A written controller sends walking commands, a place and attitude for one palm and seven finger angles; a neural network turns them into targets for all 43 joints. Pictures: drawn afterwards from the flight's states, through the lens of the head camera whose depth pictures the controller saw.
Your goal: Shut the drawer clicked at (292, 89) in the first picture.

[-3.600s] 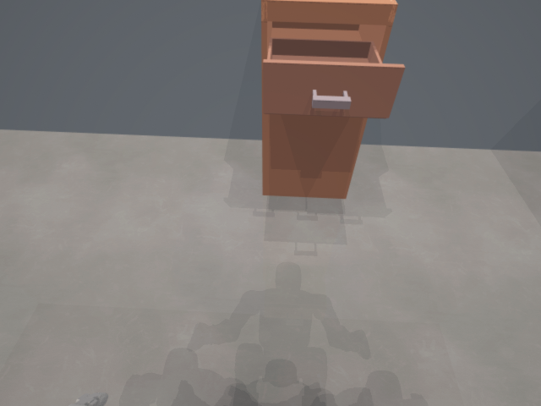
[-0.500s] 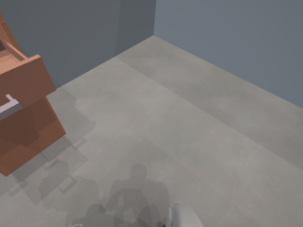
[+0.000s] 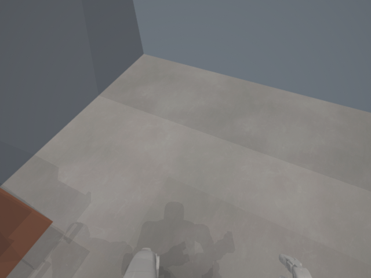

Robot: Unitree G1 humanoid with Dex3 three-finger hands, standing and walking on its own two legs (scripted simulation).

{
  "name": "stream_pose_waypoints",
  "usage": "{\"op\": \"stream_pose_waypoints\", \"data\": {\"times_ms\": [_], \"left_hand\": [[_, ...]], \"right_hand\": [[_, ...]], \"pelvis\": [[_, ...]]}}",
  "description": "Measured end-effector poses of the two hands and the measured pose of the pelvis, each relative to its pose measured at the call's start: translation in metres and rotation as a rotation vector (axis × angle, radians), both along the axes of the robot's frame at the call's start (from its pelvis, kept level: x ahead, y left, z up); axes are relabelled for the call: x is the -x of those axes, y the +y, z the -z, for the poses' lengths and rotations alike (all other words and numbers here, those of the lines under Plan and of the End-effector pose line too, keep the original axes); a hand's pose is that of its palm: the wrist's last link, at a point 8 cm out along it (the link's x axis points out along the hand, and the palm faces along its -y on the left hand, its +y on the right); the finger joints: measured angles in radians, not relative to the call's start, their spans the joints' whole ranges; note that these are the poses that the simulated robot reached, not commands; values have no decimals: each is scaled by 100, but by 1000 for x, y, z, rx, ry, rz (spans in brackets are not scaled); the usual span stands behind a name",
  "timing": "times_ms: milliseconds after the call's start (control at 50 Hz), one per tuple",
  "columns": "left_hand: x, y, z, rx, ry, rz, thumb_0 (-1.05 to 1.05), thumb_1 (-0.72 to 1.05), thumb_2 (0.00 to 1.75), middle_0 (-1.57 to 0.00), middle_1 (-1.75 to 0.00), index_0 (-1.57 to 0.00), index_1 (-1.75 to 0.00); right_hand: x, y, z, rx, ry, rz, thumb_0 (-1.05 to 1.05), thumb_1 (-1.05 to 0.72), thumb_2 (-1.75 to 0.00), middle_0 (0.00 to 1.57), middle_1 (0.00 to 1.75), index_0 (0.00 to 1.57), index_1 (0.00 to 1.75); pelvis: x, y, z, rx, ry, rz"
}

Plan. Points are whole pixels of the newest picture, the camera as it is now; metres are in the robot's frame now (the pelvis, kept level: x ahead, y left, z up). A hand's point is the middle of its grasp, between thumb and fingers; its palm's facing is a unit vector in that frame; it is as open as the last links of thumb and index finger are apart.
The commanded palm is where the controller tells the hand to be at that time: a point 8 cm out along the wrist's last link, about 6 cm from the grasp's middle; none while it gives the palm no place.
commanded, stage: turn to face it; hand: left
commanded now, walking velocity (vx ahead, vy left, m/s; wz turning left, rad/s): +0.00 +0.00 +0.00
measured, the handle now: out of the picture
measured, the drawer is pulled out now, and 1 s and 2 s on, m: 0.30 0.30 0.30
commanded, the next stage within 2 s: none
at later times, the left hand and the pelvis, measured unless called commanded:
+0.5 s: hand (96, 272) +0.15 +0.25 -0.17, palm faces +0.13 -0.98 -0.16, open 7.4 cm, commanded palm none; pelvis +0.09 +0.07 +0.00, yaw +4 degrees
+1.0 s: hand out of the picture +0.10 +0.21 -0.13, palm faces +0.39 -0.87 -0.30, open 7.4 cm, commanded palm none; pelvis +0.08 -0.01 +0.00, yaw +23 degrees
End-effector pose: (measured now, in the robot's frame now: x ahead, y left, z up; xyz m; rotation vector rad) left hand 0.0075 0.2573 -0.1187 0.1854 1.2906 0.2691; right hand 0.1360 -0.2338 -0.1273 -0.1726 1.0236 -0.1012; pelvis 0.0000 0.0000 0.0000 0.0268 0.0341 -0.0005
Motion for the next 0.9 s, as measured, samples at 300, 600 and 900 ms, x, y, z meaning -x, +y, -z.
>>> {"op": "stream_pose_waypoints", "data": {"times_ms": [300, 600, 900], "left_hand": [[-49, 23, 43, 106, 98, -34, 0, 91, 90, -20, -30, -20, -30], [-140, 55, 18, 76, -115, -45, 0, 91, 90, -20, -30, -20, -30], [-108, 12, -17, -68, -196, -167, 0, 90, 90, -20, -30, -20, -30]], "right_hand": [[-68, 78, -1, 14, 41, -41, 1, -91, -90, 20, 30, 20, 30], [22, 39, -13, 121, 327, 34, 0, -93, -90, 20, 30, 20, 30], [-14, -11, 26, 41, 339, -125, 1, -91, -90, 20, 30, 20, 30]], "pelvis": [[-87, 53, 10, 34, -48, 19], [-86, 58, -5, 69, -11, -132], [-78, -3, 2, 12, -16, -325]]}}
